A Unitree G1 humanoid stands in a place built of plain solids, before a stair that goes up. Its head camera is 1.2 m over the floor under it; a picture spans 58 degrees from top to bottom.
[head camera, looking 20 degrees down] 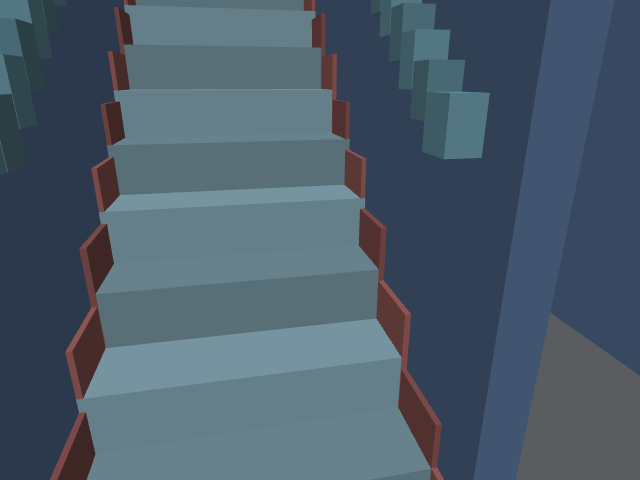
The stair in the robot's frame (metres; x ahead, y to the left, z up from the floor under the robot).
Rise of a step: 0.20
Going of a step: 0.25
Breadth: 0.98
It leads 12 degrees to the left of straight ahead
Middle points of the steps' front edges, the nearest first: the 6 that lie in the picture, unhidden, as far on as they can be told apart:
1.07 0.20 0.38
1.31 0.25 0.58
1.55 0.30 0.78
1.80 0.35 0.97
2.04 0.40 1.17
2.28 0.45 1.37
